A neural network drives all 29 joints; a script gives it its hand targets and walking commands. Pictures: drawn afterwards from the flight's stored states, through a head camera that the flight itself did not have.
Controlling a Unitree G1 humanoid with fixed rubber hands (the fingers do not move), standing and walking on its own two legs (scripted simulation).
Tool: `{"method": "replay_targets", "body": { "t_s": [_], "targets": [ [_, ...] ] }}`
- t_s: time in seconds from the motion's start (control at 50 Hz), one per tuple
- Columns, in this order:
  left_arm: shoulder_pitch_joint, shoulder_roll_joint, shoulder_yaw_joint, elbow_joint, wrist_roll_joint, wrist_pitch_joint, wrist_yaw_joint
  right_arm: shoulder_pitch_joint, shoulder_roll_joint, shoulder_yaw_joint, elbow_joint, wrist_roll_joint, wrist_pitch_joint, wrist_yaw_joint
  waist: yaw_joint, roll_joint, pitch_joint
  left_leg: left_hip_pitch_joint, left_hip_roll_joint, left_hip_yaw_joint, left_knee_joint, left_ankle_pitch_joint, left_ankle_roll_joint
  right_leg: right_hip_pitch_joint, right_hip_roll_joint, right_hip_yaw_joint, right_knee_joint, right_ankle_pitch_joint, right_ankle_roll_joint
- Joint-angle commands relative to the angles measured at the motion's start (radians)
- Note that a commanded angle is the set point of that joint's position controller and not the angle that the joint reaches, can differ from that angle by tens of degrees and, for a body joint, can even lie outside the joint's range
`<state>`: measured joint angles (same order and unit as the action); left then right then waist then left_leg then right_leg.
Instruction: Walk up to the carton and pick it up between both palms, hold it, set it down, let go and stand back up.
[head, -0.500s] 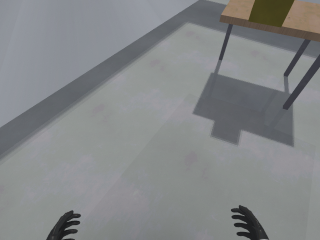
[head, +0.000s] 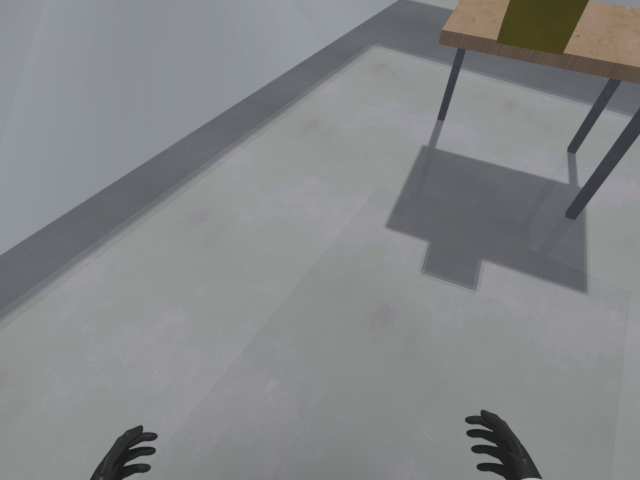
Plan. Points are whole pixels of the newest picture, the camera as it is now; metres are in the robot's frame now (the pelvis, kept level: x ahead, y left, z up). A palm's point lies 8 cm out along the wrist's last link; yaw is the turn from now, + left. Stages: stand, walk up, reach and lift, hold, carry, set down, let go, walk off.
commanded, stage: stand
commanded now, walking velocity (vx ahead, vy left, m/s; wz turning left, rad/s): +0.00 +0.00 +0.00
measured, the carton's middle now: out of the picture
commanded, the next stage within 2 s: walk up in 1.00 s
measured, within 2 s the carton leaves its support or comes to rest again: neither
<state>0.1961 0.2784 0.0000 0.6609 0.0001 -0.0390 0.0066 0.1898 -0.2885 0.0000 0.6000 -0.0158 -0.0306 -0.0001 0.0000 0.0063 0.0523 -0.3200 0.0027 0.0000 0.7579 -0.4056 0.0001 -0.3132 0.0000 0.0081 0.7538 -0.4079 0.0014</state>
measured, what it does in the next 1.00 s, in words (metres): stands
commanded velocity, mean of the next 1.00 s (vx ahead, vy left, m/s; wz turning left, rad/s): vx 0.00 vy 0.00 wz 0.00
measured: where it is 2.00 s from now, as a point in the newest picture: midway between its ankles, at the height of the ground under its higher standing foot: outside the picture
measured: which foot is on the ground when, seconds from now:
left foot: down 0.00-1.00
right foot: down 0.00-1.00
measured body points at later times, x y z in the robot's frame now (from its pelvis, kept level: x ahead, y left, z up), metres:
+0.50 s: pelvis -0.01 +0.00 +0.00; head +0.00 +0.00 +0.45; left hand +0.14 +0.26 -0.09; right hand +0.16 -0.26 -0.08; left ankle +0.00 +0.12 -0.71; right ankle +0.00 -0.12 -0.71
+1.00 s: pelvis -0.02 +0.00 +0.00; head -0.02 +0.00 +0.45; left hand +0.12 +0.26 -0.10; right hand +0.15 -0.26 -0.08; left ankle +0.00 +0.12 -0.71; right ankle +0.00 -0.12 -0.71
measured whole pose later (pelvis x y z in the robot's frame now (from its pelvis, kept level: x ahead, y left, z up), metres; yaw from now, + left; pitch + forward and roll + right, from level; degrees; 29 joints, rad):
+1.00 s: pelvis -0.02 +0.00 +0.00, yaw +0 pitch -4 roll +0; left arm 0.20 0.29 0.00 0.72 0.00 -0.04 0.01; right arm 0.19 -0.30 0.00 0.60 -0.02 -0.03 0.00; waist 0.00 0.01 0.05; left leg -0.32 0.00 0.00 0.76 -0.38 0.00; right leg -0.31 0.00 0.01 0.75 -0.38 0.00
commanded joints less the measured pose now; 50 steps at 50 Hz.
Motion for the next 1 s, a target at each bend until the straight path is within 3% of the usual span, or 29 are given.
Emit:
{"method": "replay_targets", "body": {
  "t_s": [0.0, 0.04, 0.26, 0.44, 0.5, 0.76, 0.78, 0.98],
  "targets": [
    [-0.066, 0.262, 0.089, -0.042, 0.028, -0.03, 0.006, -0.056, -0.25, -0.098, -0.006, -0.006, -0.03, -0.009, -0.003, -0.017, -0.087, 0.017, 0.081, -0.091, -0.141, 0.263, 0.075, 0.009, -0.082, 0.091, -0.14, 0.277, -0.082],
    [-0.067, 0.261, 0.09, -0.041, 0.02, -0.027, 0.006, -0.051, -0.253, -0.095, -0.003, -0.005, -0.03, -0.009, 0.003, 0.009, -0.086, 0.022, 0.081, -0.096, -0.143, 0.284, 0.076, 0.01, -0.08, 0.088, -0.135, 0.287, -0.08],
    [-0.069, 0.264, 0.089, -0.026, 0.022, -0.029, 0.006, -0.053, -0.246, -0.094, 0.0, -0.002, -0.029, -0.011, -0.003, -0.015, -0.084, 0.03, 0.08, -0.09, -0.135, 0.303, 0.075, 0.009, -0.085, 0.095, -0.14, 0.307, -0.084],
    [-0.076, 0.27, 0.091, -0.018, 0.019, -0.031, 0.005, -0.06, -0.255, -0.095, 0.004, -0.005, -0.032, -0.01, 0.006, 0.009, -0.085, 0.019, 0.083, -0.105, -0.153, 0.288, 0.081, 0.016, -0.081, 0.09, -0.142, 0.278, -0.079],
    [-0.084, 0.269, 0.086, -0.015, 0.022, -0.03, 0.004, -0.068, -0.249, -0.095, 0.0, -0.002, -0.029, -0.009, -0.004, -0.003, -0.063, 0.011, 0.081, -0.1, -0.158, 0.243, 0.08, -0.005, -0.084, 0.101, -0.158, 0.252, -0.085],
    [-0.072, 0.268, 0.084, 0.011, 0.021, -0.026, 0.004, -0.067, -0.261, -0.094, 0.013, -0.004, -0.03, -0.006, 0.002, 0.012, -0.048, -0.005, 0.085, -0.114, -0.19, 0.18, 0.076, -0.005, -0.077, 0.097, -0.175, 0.191, -0.076],
    [-0.077, 0.276, 0.086, 0.011, 0.024, -0.027, 0.003, -0.063, -0.25, -0.09, 0.017, 0.0, -0.028, -0.005, -0.001, -0.013, -0.031, -0.016, 0.078, -0.113, -0.185, 0.176, 0.074, -0.004, -0.082, 0.112, -0.189, 0.19, -0.082],
    [-0.082, 0.269, 0.087, 0.022, 0.02, -0.027, 0.0, -0.076, -0.264, -0.092, 0.018, -0.003, -0.03, -0.006, 0.004, 0.026, -0.02, -0.027, 0.09, -0.129, -0.225, 0.127, 0.077, -0.01, -0.072, 0.1, -0.185, 0.14, -0.073]
  ]
}}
